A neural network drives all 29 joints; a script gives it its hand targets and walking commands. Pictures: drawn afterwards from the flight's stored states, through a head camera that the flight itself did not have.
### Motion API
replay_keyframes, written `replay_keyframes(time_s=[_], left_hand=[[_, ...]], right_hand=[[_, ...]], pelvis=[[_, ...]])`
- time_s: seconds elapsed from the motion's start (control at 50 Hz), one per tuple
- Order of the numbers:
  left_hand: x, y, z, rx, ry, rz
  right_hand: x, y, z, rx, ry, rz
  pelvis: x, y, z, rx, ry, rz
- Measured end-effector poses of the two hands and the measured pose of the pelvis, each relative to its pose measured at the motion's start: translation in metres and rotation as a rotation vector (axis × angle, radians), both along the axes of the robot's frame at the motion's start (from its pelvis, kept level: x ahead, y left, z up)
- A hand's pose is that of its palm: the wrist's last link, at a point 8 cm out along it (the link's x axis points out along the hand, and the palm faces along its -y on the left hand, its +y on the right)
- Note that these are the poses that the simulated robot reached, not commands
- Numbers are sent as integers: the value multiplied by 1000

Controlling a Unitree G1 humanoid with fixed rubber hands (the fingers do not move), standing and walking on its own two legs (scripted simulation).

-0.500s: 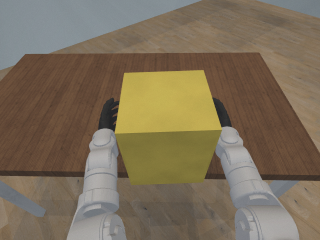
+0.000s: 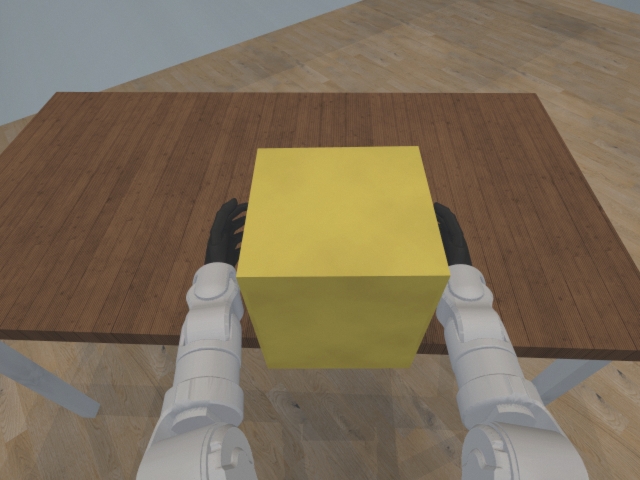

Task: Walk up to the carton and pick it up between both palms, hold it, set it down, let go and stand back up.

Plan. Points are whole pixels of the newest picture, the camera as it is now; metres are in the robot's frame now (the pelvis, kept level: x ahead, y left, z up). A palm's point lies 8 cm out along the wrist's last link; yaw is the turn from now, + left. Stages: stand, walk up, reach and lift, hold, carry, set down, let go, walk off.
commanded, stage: set down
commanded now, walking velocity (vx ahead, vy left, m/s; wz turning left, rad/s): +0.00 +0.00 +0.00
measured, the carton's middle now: (338, 264) +0.40 -0.01 +0.03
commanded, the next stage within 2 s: none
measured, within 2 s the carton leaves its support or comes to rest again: neither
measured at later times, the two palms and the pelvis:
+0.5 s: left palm (218, 264) +0.38 +0.15 +0.06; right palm (449, 262) +0.38 -0.15 +0.05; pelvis +0.00 +0.00 +0.00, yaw +1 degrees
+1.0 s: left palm (220, 259) +0.39 +0.15 +0.05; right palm (449, 262) +0.38 -0.16 +0.04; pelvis +0.00 +0.00 +0.00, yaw -1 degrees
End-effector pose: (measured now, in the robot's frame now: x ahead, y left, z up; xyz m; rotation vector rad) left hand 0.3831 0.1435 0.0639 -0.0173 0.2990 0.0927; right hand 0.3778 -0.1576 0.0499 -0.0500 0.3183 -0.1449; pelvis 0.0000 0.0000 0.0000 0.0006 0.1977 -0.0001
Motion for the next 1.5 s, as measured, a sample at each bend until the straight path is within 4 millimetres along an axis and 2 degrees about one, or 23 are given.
replay_keyframes(time_s=[0.16,0.5,0.96,1.14,1.32,1.5], left_hand=[[-2,4,2,7,-35,13],[-6,5,1,3,-57,15],[5,6,-8,19,-52,-15],[15,16,-13,45,28,8],[13,37,0,42,19,31],[4,47,-2,31,38,13]], right_hand=[[2,4,3,-22,-31,20],[-1,5,3,-25,-55,20],[4,3,-6,-39,-61,25],[5,2,-16,-5,25,12],[14,-16,1,-26,-8,7],[5,-34,5,-7,27,4]], pelvis=[[8,1,0,2,-4,9],[2,-4,0,0,-8,9],[5,-1,0,1,10,-5],[0,0,0,-2,14,-37],[2,2,-1,-6,-4,-33],[-5,-1,-2,-8,-21,-33]])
